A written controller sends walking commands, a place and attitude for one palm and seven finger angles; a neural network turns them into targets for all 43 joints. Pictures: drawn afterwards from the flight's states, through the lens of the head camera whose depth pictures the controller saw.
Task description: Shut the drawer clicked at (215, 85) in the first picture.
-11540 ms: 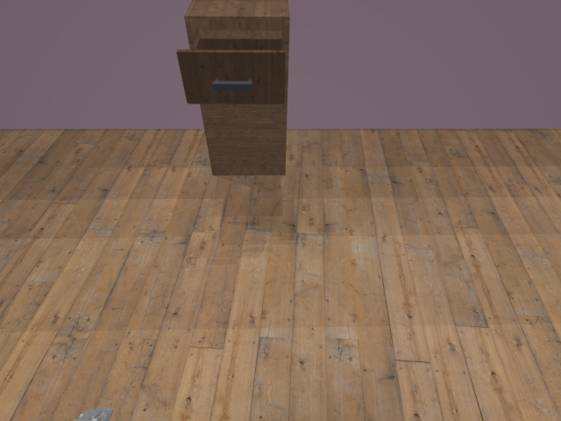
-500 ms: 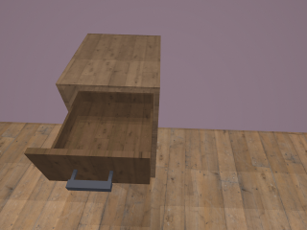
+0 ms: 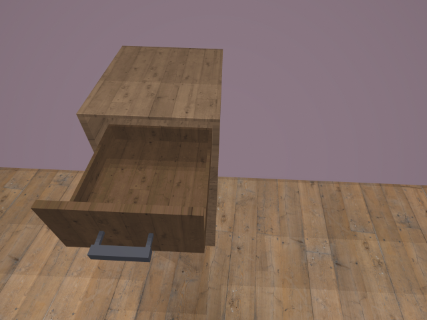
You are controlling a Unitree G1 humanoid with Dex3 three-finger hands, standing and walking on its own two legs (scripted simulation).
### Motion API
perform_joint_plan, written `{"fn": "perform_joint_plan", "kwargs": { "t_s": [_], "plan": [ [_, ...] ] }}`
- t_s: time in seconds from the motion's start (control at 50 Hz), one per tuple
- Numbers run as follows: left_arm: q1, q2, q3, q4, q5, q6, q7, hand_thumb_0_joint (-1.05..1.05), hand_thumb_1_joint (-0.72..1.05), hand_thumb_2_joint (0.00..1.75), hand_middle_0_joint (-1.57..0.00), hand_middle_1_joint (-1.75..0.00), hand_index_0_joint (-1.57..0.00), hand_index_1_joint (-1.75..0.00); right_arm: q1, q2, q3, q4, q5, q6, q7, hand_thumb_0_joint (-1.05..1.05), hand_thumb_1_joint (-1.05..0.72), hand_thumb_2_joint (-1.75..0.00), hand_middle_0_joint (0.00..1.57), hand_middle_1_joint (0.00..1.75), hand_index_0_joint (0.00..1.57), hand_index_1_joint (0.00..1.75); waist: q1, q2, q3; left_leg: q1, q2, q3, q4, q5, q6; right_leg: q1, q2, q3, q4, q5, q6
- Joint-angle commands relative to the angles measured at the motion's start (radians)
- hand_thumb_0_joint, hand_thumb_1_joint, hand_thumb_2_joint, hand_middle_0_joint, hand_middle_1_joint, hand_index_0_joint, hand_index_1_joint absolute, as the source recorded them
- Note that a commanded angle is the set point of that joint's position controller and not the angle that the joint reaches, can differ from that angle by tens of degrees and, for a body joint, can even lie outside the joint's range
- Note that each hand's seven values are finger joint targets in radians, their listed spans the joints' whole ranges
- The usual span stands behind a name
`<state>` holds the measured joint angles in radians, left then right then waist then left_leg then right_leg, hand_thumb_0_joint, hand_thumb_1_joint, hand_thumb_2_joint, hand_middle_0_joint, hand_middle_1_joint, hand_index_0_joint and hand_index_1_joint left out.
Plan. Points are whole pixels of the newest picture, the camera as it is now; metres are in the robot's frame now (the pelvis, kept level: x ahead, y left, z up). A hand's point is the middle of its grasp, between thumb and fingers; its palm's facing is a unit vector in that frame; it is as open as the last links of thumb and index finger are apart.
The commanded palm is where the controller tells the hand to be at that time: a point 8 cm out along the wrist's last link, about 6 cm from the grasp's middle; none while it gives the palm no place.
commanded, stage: raise the hand and make a fist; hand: left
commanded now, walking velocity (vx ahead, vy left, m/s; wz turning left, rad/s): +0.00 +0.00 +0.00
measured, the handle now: (123, 244) +0.28 +0.22 -0.07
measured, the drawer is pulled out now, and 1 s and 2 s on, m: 0.30 0.28 0.28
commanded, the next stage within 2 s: bring the fist close to the handle in 1.80 s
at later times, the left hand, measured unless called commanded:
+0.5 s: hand out of the picture +0.13 +0.17 -0.02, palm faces +0.08 -0.99 -0.07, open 5.0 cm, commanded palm +0.09 +0.23 -0.03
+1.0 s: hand out of the picture +0.13 +0.19 -0.01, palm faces +0.02 -1.00 -0.03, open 3.1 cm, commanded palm +0.08 +0.24 +0.01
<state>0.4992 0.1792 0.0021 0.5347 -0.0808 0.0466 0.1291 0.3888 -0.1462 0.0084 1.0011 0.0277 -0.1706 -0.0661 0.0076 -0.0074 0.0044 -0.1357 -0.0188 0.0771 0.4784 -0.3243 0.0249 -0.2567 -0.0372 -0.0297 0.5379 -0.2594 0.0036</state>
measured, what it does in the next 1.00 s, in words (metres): lowers itself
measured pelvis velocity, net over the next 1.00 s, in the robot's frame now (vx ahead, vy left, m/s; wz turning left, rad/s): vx -0.03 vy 0.01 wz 0.05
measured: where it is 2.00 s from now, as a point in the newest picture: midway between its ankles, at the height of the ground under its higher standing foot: outside the picture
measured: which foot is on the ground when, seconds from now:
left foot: down 0.00-1.00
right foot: down 0.00-1.00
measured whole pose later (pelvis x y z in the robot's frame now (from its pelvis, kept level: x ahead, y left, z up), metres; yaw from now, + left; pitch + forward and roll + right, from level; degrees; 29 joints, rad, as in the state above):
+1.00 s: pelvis -0.03 +0.01 -0.07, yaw +3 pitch +12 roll -3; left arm 0.67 0.21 0.11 -0.23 -0.24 -0.39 -0.27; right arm 0.23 -0.23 -0.04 0.51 0.04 -0.28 -0.03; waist 0.00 0.02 -0.13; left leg -0.73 0.01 0.00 1.08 -0.56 0.04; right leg -0.76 -0.04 -0.10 1.00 -0.43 0.00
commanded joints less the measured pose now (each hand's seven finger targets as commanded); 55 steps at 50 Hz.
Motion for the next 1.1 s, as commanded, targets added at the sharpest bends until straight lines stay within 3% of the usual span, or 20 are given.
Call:
{"fn": "perform_joint_plan", "kwargs": {
  "t_s": [0.0, 0.04, 0.06, 0.08, 0.12, 0.14, 0.18, 0.24, 0.26, 0.34, 0.4, 0.44, 0.5, 0.54, 0.62, 0.68, 0.8, 0.84, 0.96, 1.08],
  "plan": [
    [-0.195, -0.06, -0.09, -0.663, -0.069, -0.125, -0.005, 0.0, 0.9, 0.9, -0.32, -0.43, -0.32, -0.43, -0.168, -0.209, -0.04, -0.294, 0.025, -0.192, -0.016, 0.0, -0.9, -0.9, 0.2, 0.3, 0.2, 0.3, -0.049, 0.059, -0.035, -0.15, 0.058, -0.114, -0.051, 0.155, -0.03, -0.065, 0.014, -0.057, -0.031, 0.007, -0.021],
    [-0.156, -0.037, -0.051, -0.604, -0.05, -0.204, -0.026, 0.0, 0.9, 0.9, -0.36, -0.47, -0.36, -0.47, -0.181, -0.225, -0.049, -0.358, -0.003, -0.218, -0.014, 0.0, -0.9, -0.9, 0.2, 0.3, 0.2, 0.3, -0.076, -0.126, 0.027, -0.245, 0.024, -0.119, 0.031, 0.067, -0.006, -0.153, 0.016, -0.057, -0.034, -0.083, -0.021],
    [-0.094, -0.067, -0.048, -0.525, -0.043, -0.248, -0.058, 0.0, 0.9, 0.9, -0.38, -0.5, -0.38, -0.5, -0.166, -0.22, -0.061, -0.38, -0.014, -0.219, -0.003, 0.0, -0.9, -0.9, 0.2, 0.3, 0.2, 0.3, -0.062, -0.268, 0.029, -0.295, 0.017, -0.112, 0.079, 0.039, -0.007, -0.214, 0.025, -0.064, -0.011, -0.148, -0.015],
    [0.049, -0.09, -0.022, -0.421, -0.062, -0.302, -0.102, 0.0, 0.9, 0.9, -0.4, -0.52, -0.4, -0.52, -0.188, -0.216, -0.072, -0.415, -0.016, -0.22, 0.009, 0.0, -0.9, -0.9, 0.2, 0.3, 0.2, 0.3, -0.022, -0.344, 0.052, -0.376, 0.018, -0.106, 0.125, 0.0, -0.011, -0.261, 0.022, -0.067, 0.023, -0.204, -0.014],
    [0.185, -0.053, 0.053, -0.413, -0.113, -0.439, -0.211, 0.0, 0.9, 0.9, -0.44, -0.56, -0.44, -0.56, -0.221, -0.219, -0.088, -0.476, -0.017, -0.209, 0.034, 0.0, -0.9, -0.9, 0.2, 0.3, 0.2, 0.3, 0.022, -0.386, 0.0, -0.49, 0.002, -0.073, 0.207, -0.033, -0.022, -0.271, 0.021, -0.041, 0.085, -0.24, -0.015],
    [0.215, -0.026, 0.088, -0.417, -0.123, -0.505, -0.268, 0.0, 0.9, 0.9, -0.46, -0.58, -0.46, -0.58, -0.238, -0.219, -0.096, -0.502, -0.014, -0.205, 0.054, 0.0, -0.9, -0.9, 0.2, 0.3, 0.2, 0.3, 0.045, -0.24, -0.02, -0.496, -0.011, -0.049, 0.24, -0.028, -0.034, -0.269, 0.014, -0.026, 0.122, -0.211, -0.032],
    [0.068, 0.034, 0.121, -0.531, -0.129, -0.631, -0.343, 0.0, 0.9, 0.9, -0.5, -0.62, -0.5, -0.62, -0.256, -0.217, -0.096, -0.554, -0.016, -0.211, 0.07, 0.0, -0.9, -0.9, 0.2, 0.3, 0.2, 0.3, 0.035, -0.044, -0.116, -0.56, -0.023, -0.031, 0.328, -0.037, -0.034, -0.308, 0.004, 0.004, 0.217, -0.191, -0.043],
    [-0.098, 0.188, 0.217, -0.703, -0.106, -0.799, -0.395, 0.0, 0.9, 0.9, -0.56, -0.69, -0.56, -0.69, -0.233, -0.204, -0.098, -0.566, -0.029, -0.221, 0.072, 0.0, -0.9, -0.9, 0.2, 0.3, 0.2, 0.3, 0.017, 0.132, -0.258, -0.618, -0.01, -0.049, 0.454, -0.028, -0.02, -0.392, 0.005, 0.065, 0.33, -0.195, -0.055],
    [-0.087, 0.185, 0.223, -0.763, -0.112, -0.822, -0.398, 0.0, 0.9, 0.9, -0.58, -0.71, -0.58, -0.71, -0.238, -0.197, -0.096, -0.589, -0.032, -0.217, 0.069, 0.0, -0.9, -0.9, 0.2, 0.3, 0.2, 0.3, 0.016, 0.149, -0.296, -0.614, -0.005, -0.057, 0.471, -0.031, -0.015, -0.401, 0.006, 0.072, 0.344, -0.21, -0.057],
    [-0.121, 0.138, 0.21, -0.829, -0.179, -0.775, -0.403, 0.0, 0.9, 0.9, -0.66, -0.8, -0.66, -0.8, -0.227, -0.195, -0.084, -0.609, -0.004, -0.197, 0.044, 0.0, -0.9, -0.9, 0.2, 0.3, 0.2, 0.3, -0.033, 0.1, -0.295, -0.641, 0.001, -0.079, 0.515, -0.101, 0.0, -0.419, 0.006, 0.105, 0.3, -0.29, -0.044],
    [-0.076, 0.123, 0.171, -0.81, -0.197, -0.663, -0.441, 0.0, 0.9, 0.9, -0.72, -0.86, -0.72, -0.86, -0.229, -0.215, -0.077, -0.622, 0.008, -0.186, 0.026, 0.0, -0.9, -0.9, 0.2, 0.3, 0.2, 0.3, -0.044, 0.093, -0.255, -0.661, 0.006, -0.089, 0.516, -0.079, 0.008, -0.397, 0.011, 0.09, 0.287, -0.246, -0.036],
    [-0.03, 0.135, 0.174, -0.752, -0.193, -0.56, -0.474, 0.0, 0.9, 0.9, -0.76, -0.91, -0.76, -0.91, -0.225, -0.215, -0.075, -0.622, 0.016, -0.167, 0.016, 0.0, -0.9, -0.9, 0.2, 0.3, 0.2, 0.3, -0.049, 0.02, -0.264, -0.666, 0.007, -0.091, 0.515, -0.035, 0.012, -0.344, 0.013, 0.092, 0.268, -0.186, -0.027],
    [0.024, 0.152, 0.197, -0.773, -0.193, -0.451, -0.504, 0.0, 0.9, 0.9, -0.82, -0.97, -0.82, -0.97, -0.239, -0.2, -0.075, -0.644, 0.023, -0.148, 0.007, 0.0, -0.9, -0.9, 0.2, 0.3, 0.2, 0.3, -0.021, -0.03, -0.303, -0.67, 0.002, -0.095, 0.492, 0.005, 0.01, -0.275, 0.002, 0.092, 0.256, -0.141, -0.013],
    [0.065, 0.179, 0.271, -0.74, -0.208, -0.409, -0.489, 0.0, 0.9, 0.9, -0.86, -1.01, -0.86, -1.01, -0.265, -0.187, -0.075, -0.636, 0.021, -0.135, 0.0, 0.0, -0.9, -0.9, 0.2, 0.3, 0.2, 0.3, 0.003, -0.072, -0.297, -0.672, 0.003, -0.1, 0.479, 0.024, 0.005, -0.246, 0.005, 0.081, 0.258, -0.122, -0.012],
    [0.089, 0.154, 0.31, -0.796, -0.24, -0.431, -0.435, 0.0, 0.9, 0.9, -0.94, -1.1, -0.94, -1.1, -0.272, -0.162, -0.07, -0.635, 0.016, -0.13, 0.0, 0.0, -0.9, -0.9, 0.2, 0.3, 0.2, 0.3, 0.02, -0.076, -0.275, -0.668, 0.006, -0.105, 0.444, 0.023, -0.005, -0.251, 0.008, 0.051, 0.267, -0.129, -0.011],
    [0.154, 0.161, 0.328, -0.829, -0.228, -0.485, -0.407, 0.0, 0.9, 0.9, -1.0, -1.17, -1.0, -1.17, -0.258, -0.155, -0.075, -0.622, 0.01, -0.138, 0.007, 0.0, -0.9, -0.9, 0.2, 0.3, 0.2, 0.3, 0.037, 0.005, -0.302, -0.625, 0.009, -0.105, 0.427, 0.067, -0.008, -0.258, 0.018, 0.02, 0.304, -0.076, -0.026],
    [0.168, 0.102, 0.179, -0.929, -0.206, -0.543, -0.436, 0.0, 0.9, 0.9, -1.12, -1.3, -1.12, -1.3, -0.236, -0.186, -0.074, -0.63, 0.009, -0.174, 0.028, 0.0, -0.9, -0.9, 0.2, 0.3, 0.2, 0.3, -0.017, 0.054, -0.282, -0.568, 0.014, -0.12, 0.417, 0.046, 0.0, -0.354, 0.029, -0.026, 0.321, -0.094, -0.028],
    [0.147, 0.112, 0.171, -0.938, -0.202, -0.538, -0.434, 0.0, 0.9, 0.9, -1.16, -1.34, -1.16, -1.34, -0.237, -0.196, -0.072, -0.63, 0.01, -0.179, 0.025, 0.0, -0.9, -0.9, 0.2, 0.3, 0.2, 0.3, -0.027, 0.036, -0.25, -0.572, 0.017, -0.132, 0.411, 0.028, 0.001, -0.37, 0.032, -0.031, 0.318, -0.118, -0.029],
    [0.253, 0.12, 0.197, -1.019, -0.174, -0.494, -0.361, 0.0, 0.9, 0.9, -1.28, -1.47, -1.28, -1.47, -0.226, -0.181, -0.073, -0.664, 0.011, -0.156, 0.031, 0.0, -0.9, -0.9, 0.2, 0.3, 0.2, 0.3, 0.018, 0.089, -0.277, -0.522, 0.023, -0.139, 0.365, 0.087, -0.018, -0.345, 0.038, -0.075, 0.347, -0.076, -0.035],
    [0.262, 0.079, 0.119, -1.063, -0.143, -0.437, -0.333, 0.0, 0.9, 0.9, -1.4, -1.6, -1.4, -1.6, -0.222, -0.181, -0.064, -0.692, 0.012, -0.126, 0.042, 0.0, -0.9, -0.9, 0.2, 0.3, 0.2, 0.3, -0.003, 0.082, -0.224, -0.498, 0.038, -0.147, 0.353, 0.126, -0.028, -0.362, 0.043, -0.091, 0.338, -0.05, -0.028]
  ]
}}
